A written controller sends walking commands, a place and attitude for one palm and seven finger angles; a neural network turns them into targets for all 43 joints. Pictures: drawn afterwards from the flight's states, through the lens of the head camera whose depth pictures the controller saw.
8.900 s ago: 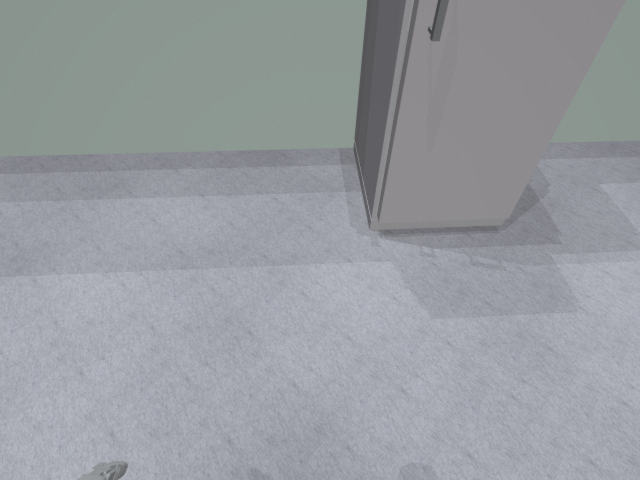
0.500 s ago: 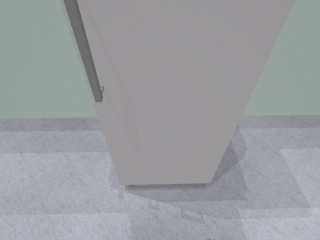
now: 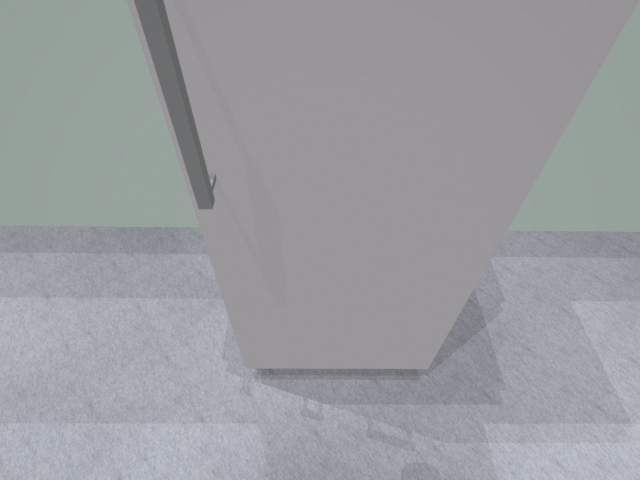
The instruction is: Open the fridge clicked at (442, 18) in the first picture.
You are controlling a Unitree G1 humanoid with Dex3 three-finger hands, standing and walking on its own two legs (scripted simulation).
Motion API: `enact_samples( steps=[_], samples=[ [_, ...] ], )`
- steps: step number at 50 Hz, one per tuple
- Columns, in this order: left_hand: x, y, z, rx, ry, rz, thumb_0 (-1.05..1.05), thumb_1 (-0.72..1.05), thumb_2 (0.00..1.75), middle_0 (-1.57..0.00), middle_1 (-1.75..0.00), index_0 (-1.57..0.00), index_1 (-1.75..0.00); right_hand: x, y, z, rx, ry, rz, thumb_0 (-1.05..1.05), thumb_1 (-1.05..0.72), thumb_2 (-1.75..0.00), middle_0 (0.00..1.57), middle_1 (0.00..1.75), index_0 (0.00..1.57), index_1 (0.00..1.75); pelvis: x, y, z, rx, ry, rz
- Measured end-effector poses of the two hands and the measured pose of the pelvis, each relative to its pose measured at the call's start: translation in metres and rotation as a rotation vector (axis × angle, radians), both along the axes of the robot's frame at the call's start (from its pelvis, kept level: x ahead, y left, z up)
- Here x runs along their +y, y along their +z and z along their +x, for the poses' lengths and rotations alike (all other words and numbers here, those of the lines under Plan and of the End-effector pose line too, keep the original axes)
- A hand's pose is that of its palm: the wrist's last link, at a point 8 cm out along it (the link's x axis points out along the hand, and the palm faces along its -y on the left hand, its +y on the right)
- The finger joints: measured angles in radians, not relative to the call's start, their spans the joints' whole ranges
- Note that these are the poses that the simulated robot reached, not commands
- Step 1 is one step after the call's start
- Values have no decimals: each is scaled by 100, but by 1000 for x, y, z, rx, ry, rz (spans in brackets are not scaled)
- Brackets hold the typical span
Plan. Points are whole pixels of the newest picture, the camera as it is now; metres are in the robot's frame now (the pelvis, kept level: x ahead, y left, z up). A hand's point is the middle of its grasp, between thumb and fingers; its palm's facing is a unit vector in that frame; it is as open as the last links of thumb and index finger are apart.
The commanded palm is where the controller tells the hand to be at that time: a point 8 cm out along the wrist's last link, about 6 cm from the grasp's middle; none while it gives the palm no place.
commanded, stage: come to a stop and stand still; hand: left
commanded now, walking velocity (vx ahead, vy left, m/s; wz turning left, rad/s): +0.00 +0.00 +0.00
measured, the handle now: (184, 102) +0.49 +0.20 +0.22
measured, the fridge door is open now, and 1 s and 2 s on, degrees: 0 0 0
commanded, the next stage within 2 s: look again from close up in 0.10 s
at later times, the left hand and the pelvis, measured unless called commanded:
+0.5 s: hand out of the picture +0.01 +0.23 -0.18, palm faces +0.04 -0.97 -0.25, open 7.4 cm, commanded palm none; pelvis -0.03 +0.03 -0.01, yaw +1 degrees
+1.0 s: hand out of the picture -0.12 +0.30 -0.17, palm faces +0.02 -0.96 -0.29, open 7.4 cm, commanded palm none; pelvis -0.09 +0.07 +0.00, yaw +2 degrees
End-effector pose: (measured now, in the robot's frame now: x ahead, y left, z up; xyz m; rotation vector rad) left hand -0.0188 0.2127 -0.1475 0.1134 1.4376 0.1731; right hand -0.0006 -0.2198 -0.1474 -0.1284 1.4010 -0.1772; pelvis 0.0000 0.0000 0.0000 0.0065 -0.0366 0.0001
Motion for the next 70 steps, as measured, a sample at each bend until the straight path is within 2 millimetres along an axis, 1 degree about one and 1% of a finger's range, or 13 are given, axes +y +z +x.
enact_samples(
  steps=[12, 22, 28, 34, 40, 48, 54, 58, 61, 63, 65, 67, 70],
  samples=[
    [14, 3, 11, -37, -37, 12, 0, 91, 90, -20, -30, -20, -30, -2, 4, 20, -61, 38, -10, 0, -92, -90, 20, 29, 20, 30, 6, 0, 0, 2, 7, -4],
    [54, 3, 21, -196, -45, 76, 0, 91, 90, -20, -30, -20, -30, -2, 9, 36, -225, 65, -63, 0, -91, -90, 20, 29, 20, 30, 22, -11, -23, -23, 14, -16],
    [81, 6, 16, -248, -68, 90, 0, 91, 90, -20, -30, -20, -30, 1, 21, 34, -286, 89, -90, 0, -91, -90, 20, 29, 20, 30, 36, -11, -43, -32, 16, -33],
    [108, 11, -2, -244, -78, 115, 0, 91, 90, -20, -30, -20, -30, 1, 30, 17, -282, 104, -119, 0, -91, -90, 20, 29, 20, 30, 47, -8, -60, -22, 18, -37],
    [127, 14, -38, -187, -70, 137, 0, 91, 90, -20, -30, -20, -30, -1, 32, -7, -238, 102, -136, 0, -90, -90, 20, 29, 20, 30, 54, -5, -73, -21, 23, -37],
    [134, 10, -92, -79, -48, 124, 1, 91, 90, -20, -30, -20, -30, 2, 31, -39, -175, 92, -143, 0, -90, -90, 20, 29, 20, 30, 63, -3, -90, -24, 30, -40],
    [134, 5, -123, -24, -24, 96, 1, 91, 90, -20, -30, -20, -30, 11, 29, -57, -145, 80, -149, 0, -90, -90, 20, 29, 20, 30, 73, -4, -105, -28, 35, -47],
    [141, -9, -130, -11, -21, 79, 1, 91, 90, -20, -30, -20, -30, 19, 24, -74, -151, 51, -167, 0, -90, -90, 20, 29, 20, 30, 84, -13, -115, -47, 31, -62],
    [150, -21, -119, -37, -35, 72, 1, 91, 90, -20, -30, -20, -30, 27, 18, -96, -152, 31, -182, 0, -90, -90, 20, 29, 20, 30, 93, -22, -126, -61, 19, -70],
    [155, -21, -111, -82, -37, 75, 1, 91, 90, -20, -30, -20, -30, 33, 15, -111, -125, 31, -178, 0, -90, -90, 20, 29, 20, 30, 96, -23, -135, -63, 16, -69],
    [159, -15, -111, -129, -30, 79, 1, 91, 90, -20, -30, -20, -30, 39, 15, -121, -102, 37, -169, 0, -90, -90, 20, 29, 20, 30, 100, -19, -144, -66, 15, -69],
    [161, -6, -122, -153, -18, 85, 0, 91, 90, -20, -30, -20, -30, 46, 17, -123, -106, 40, -159, 0, -90, -90, 20, 29, 20, 30, 103, -14, -153, -66, 9, -65],
    [164, -1, -160, -109, -17, 101, 0, 91, 90, -20, -30, -20, -30, 56, 17, -124, -148, 16, -141, 0, -90, -90, 20, 29, 20, 30, 108, -12, -170, -52, 4, -38]
  ],
)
